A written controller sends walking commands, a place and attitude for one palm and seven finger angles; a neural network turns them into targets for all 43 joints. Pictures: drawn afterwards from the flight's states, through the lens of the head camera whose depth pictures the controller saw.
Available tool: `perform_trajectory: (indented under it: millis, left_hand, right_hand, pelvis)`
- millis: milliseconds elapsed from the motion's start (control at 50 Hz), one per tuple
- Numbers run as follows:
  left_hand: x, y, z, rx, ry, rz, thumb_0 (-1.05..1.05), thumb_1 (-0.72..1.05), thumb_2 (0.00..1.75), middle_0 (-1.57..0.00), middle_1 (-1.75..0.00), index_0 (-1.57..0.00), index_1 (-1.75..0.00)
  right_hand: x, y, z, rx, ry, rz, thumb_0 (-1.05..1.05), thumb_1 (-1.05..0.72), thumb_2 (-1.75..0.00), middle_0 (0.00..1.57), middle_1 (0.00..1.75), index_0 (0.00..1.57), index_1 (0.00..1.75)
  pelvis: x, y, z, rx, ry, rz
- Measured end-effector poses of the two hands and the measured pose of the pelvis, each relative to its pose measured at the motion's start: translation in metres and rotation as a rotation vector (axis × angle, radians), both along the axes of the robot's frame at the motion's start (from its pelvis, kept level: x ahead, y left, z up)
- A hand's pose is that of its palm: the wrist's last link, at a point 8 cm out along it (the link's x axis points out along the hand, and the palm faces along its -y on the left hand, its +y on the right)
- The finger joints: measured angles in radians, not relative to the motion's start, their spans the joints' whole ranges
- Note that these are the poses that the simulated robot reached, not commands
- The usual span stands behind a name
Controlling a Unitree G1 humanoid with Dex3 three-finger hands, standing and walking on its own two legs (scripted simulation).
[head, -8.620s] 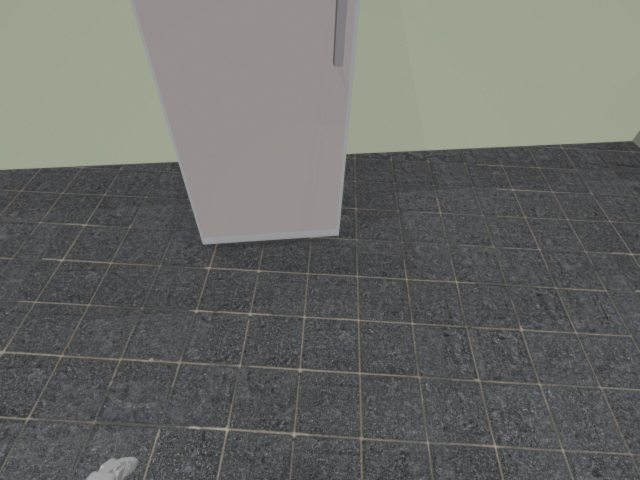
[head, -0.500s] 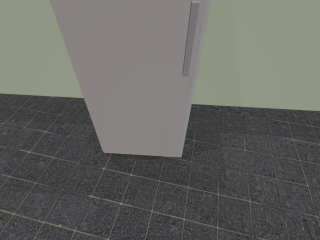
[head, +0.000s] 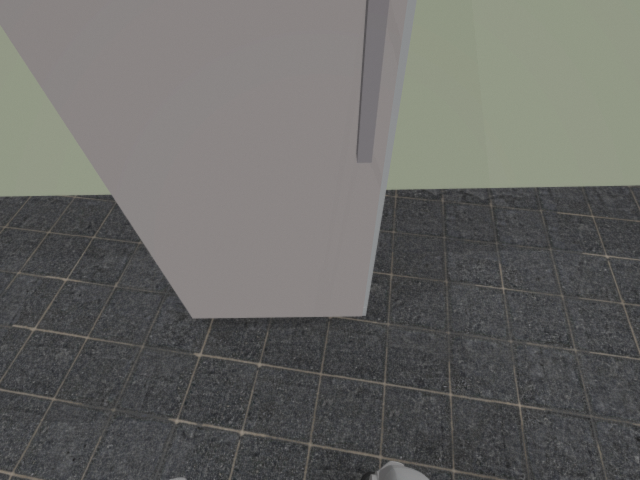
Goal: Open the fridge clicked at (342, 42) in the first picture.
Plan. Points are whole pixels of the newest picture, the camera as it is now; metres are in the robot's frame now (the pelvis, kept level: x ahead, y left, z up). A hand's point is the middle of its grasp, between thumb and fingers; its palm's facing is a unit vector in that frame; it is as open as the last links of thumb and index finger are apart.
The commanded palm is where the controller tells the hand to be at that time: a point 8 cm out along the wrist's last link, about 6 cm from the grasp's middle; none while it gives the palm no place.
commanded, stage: shuffle to correct the standing spot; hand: right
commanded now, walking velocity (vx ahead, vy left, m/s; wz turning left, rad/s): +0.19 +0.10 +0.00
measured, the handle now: (369, 74) +0.61 -0.05 +0.17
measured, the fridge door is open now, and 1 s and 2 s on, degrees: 0 0 0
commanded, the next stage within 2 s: come to a stop and stand still in 0.36 s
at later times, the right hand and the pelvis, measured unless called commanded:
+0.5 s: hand (417, 407) +0.24 -0.13 -0.15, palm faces -0.02 +0.97 -0.25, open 7.4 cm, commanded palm none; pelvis +0.17 +0.06 +0.00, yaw +1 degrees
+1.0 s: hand (413, 402) +0.25 -0.13 -0.16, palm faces +0.04 +0.97 -0.24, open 7.4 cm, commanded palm none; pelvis +0.19 +0.07 +0.02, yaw +1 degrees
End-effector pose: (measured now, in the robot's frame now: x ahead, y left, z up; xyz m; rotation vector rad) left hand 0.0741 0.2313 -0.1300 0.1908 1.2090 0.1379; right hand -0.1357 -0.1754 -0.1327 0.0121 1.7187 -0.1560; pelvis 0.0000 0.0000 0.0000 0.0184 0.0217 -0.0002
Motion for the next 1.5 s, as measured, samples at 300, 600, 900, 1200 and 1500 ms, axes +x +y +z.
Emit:
perform_trajectory:
  millis: [300,600,900,1200,1500]
  left_hand:
    - [0.036,0.013,0.016,0.005,0.092,0.101,-0.01,0.95,0.90,-0.20,-0.30,-0.20,-0.30]
    - [0.094,0.071,-0.005,-0.029,0.253,0.132,0.01,0.91,0.90,-0.20,-0.30,-0.20,-0.30]
    - [0.207,0.064,0.017,0.028,0.019,0.040,0.01,0.92,0.90,-0.20,-0.30,-0.20,-0.30]
    - [0.159,0.106,-0.014,-0.057,-0.078,0.072,0.01,0.91,0.90,-0.20,-0.30,-0.20,-0.30]
    - [0.020,0.115,-0.024,-0.097,0.162,0.138,0.01,0.91,0.90,-0.19,-0.30,-0.20,-0.30]
  right_hand:
    - [0.271,-0.047,0.010,-0.121,-0.402,0.140,0.02,-0.94,-0.89,0.20,0.30,0.19,0.29]
    - [0.379,0.023,0.008,-0.152,-0.437,0.145,0.00,-0.93,-0.89,0.20,0.30,0.20,0.29]
    - [0.381,0.005,-0.001,-0.135,-0.350,0.109,0.01,-0.92,-0.89,0.21,0.30,0.20,0.29]
    - [0.359,0.030,0.011,-0.224,-0.490,0.216,0.01,-0.91,-0.89,0.20,0.30,0.19,0.29]
    - [0.313,0.067,0.017,-0.189,-0.476,0.219,0.01,-0.92,-0.89,0.21,0.30,0.20,0.30]
  pelvis:
    - [0.101,0.013,0.021,-0.022,0.000,0.030]
    - [0.194,0.075,0.012,0.000,-0.006,0.002]
    - [0.207,0.063,0.017,0.011,-0.015,0.021]
    - [0.159,0.101,-0.004,-0.016,-0.026,0.024]
    - [0.132,0.123,0.003,-0.041,-0.076,0.025]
